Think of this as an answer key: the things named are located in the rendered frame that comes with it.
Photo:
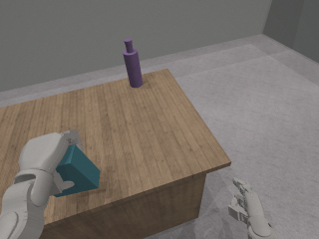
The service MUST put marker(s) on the robot left forearm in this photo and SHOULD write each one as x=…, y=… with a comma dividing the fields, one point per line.
x=23, y=205

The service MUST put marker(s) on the robot right hand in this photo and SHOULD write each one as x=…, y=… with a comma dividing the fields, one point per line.
x=249, y=205

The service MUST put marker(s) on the robot right forearm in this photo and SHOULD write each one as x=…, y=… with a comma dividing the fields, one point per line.
x=259, y=227

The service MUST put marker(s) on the robot left hand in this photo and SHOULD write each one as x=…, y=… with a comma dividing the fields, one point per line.
x=45, y=152

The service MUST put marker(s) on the sponge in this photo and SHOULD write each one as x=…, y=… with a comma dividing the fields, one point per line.
x=76, y=167

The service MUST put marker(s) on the table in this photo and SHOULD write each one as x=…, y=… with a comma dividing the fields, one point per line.
x=152, y=148

